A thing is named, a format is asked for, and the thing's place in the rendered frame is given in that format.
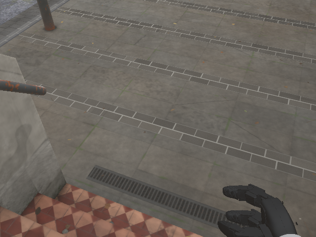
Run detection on stairs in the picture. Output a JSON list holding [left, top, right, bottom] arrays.
[[0, 183, 203, 237]]

